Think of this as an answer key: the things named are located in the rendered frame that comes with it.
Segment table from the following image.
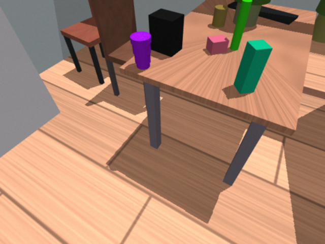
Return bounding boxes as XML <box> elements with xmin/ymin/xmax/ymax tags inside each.
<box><xmin>119</xmin><ymin>0</ymin><xmax>316</xmax><ymax>186</ymax></box>

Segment chair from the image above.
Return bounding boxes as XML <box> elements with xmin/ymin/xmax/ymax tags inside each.
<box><xmin>60</xmin><ymin>0</ymin><xmax>105</xmax><ymax>84</ymax></box>
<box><xmin>90</xmin><ymin>0</ymin><xmax>147</xmax><ymax>108</ymax></box>

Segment potted plant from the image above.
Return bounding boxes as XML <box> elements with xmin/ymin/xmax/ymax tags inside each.
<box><xmin>312</xmin><ymin>0</ymin><xmax>325</xmax><ymax>43</ymax></box>
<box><xmin>233</xmin><ymin>0</ymin><xmax>271</xmax><ymax>27</ymax></box>

